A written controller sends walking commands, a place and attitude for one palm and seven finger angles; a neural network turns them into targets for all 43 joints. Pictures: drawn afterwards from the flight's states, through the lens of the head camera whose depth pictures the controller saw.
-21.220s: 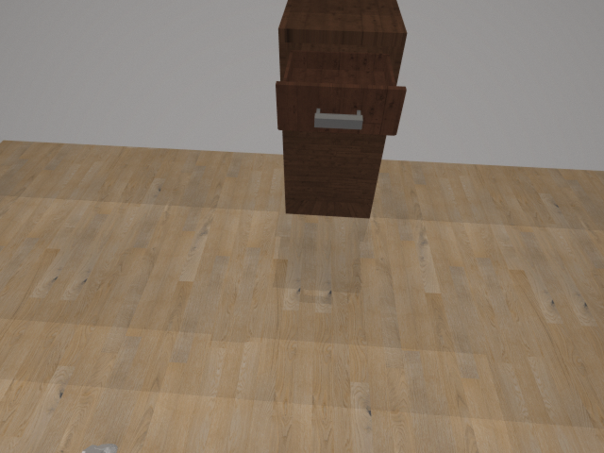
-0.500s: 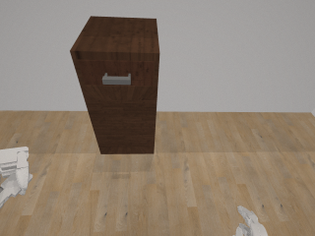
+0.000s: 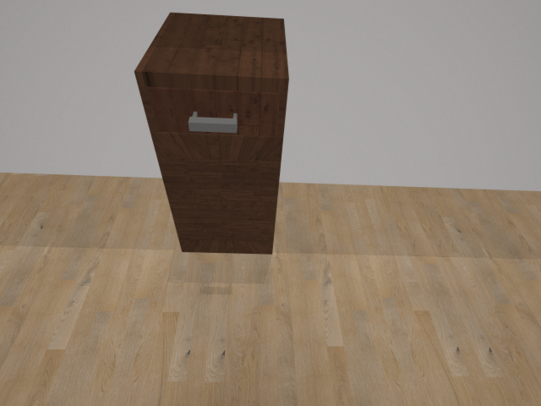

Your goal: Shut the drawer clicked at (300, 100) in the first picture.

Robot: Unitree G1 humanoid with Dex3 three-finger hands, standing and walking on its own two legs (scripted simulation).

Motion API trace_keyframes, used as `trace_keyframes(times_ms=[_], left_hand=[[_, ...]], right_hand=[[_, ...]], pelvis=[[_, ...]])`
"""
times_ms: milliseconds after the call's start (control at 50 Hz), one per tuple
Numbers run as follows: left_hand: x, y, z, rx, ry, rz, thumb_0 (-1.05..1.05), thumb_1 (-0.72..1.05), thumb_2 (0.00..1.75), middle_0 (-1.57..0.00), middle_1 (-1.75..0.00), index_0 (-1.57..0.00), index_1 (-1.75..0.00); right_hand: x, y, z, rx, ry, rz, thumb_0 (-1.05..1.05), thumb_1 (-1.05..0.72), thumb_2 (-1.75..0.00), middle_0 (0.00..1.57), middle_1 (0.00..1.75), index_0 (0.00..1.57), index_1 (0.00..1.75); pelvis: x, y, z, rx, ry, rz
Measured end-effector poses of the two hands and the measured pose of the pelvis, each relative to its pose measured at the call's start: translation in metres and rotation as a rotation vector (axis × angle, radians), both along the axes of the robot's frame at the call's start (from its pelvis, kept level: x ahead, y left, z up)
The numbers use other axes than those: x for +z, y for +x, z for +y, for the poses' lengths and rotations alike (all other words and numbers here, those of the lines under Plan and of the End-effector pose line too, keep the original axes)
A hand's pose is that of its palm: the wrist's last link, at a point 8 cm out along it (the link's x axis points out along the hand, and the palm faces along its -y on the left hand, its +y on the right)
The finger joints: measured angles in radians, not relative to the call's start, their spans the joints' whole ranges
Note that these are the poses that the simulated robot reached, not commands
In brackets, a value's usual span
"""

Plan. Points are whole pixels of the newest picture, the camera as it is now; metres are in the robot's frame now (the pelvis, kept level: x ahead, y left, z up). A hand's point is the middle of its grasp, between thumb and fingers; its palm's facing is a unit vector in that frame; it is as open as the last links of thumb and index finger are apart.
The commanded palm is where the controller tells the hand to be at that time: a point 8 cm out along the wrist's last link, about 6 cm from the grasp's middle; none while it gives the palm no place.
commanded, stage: let the arm hang, fingers relaxed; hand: left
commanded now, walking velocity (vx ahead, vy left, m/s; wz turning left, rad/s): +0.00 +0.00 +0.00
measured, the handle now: (214, 120) +0.83 +0.18 -0.05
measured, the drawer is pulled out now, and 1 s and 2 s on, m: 0.00 0.00 0.00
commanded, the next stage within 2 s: look to check the result in 0.84 s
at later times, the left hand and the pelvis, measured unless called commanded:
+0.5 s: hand out of the picture -0.06 +0.15 -0.16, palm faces +0.05 -0.98 -0.19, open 6.9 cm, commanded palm none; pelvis +0.00 -0.01 +0.01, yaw +0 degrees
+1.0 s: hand out of the picture -0.01 +0.13 -0.17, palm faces +0.05 -0.98 -0.17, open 7.3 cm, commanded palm none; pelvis +0.01 -0.03 +0.01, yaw +0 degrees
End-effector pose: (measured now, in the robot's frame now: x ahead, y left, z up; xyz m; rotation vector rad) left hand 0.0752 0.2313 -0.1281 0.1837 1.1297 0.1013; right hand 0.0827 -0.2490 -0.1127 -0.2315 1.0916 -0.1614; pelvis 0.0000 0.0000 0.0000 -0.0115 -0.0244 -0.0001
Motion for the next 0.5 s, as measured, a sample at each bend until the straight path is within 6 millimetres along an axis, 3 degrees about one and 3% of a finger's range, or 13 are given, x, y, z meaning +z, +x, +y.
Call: trace_keyframes(times_ms=[60,140,240,300,360,500], left_hand=[[-0.015,-0.054,0.005,0.100,0.003,0.163,0.01,0.91,0.90,-1.06,-1.29,-1.06,-1.28],[-0.011,-0.114,0.012,0.131,0.014,0.332,0.01,0.91,0.90,-0.91,-1.13,-0.91,-1.13],[0.001,-0.162,0.010,0.152,0.029,0.473,0.01,0.91,0.90,-0.72,-0.90,-0.71,-0.90],[0.005,-0.174,0.004,0.157,0.029,0.505,0.01,0.91,0.90,-0.60,-0.76,-0.60,-0.77],[0.005,-0.172,-0.005,0.156,0.021,0.499,0.01,0.91,0.90,-0.48,-0.63,-0.48,-0.63],[-0.003,-0.136,-0.029,0.139,-0.014,0.389,0.00,0.91,0.90,-0.28,-0.41,-0.28,-0.41]], right_hand=[[-0.003,-0.038,0.000,-0.024,-0.011,0.145,0.01,-0.90,-0.90,0.20,0.30,0.21,0.30],[-0.008,-0.081,0.005,-0.054,0.003,0.301,0.01,-0.90,-0.90,0.19,0.30,0.20,0.30],[-0.015,-0.111,0.016,-0.091,0.047,0.388,0.01,-0.90,-0.90,0.19,0.30,0.20,0.30],[-0.020,-0.118,0.022,-0.104,0.075,0.400,0.01,-0.90,-0.90,0.19,0.30,0.20,0.30],[-0.024,-0.118,0.029,-0.111,0.101,0.394,0.01,-0.90,-0.90,0.19,0.30,0.20,0.30],[-0.030,-0.107,0.037,-0.115,0.144,0.346,0.01,-0.90,-0.90,0.20,0.30,0.20,0.30]], pelvis=[[0.004,-0.001,-0.003,0.007,-0.004,0.002],[0.008,-0.001,-0.004,0.013,-0.007,0.007],[0.010,-0.001,-0.004,0.010,-0.004,0.003],[0.011,-0.001,-0.004,0.006,0.000,-0.001],[0.011,-0.001,-0.005,0.002,0.003,-0.006],[0.010,0.000,-0.011,0.001,0.009,-0.013]])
